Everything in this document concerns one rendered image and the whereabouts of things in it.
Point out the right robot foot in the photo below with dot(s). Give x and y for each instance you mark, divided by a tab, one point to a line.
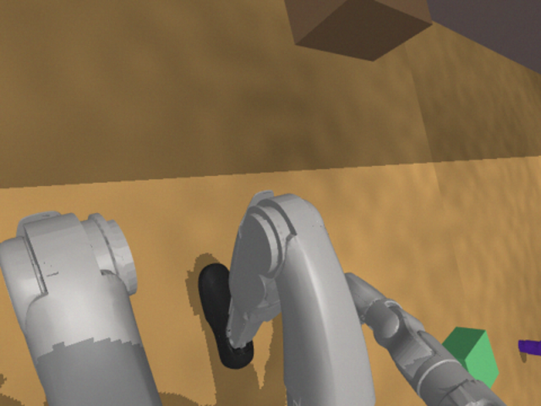
215	298

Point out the right robot hand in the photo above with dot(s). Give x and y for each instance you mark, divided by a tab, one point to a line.
363	294

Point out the right robot arm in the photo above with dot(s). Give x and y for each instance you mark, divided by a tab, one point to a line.
431	370

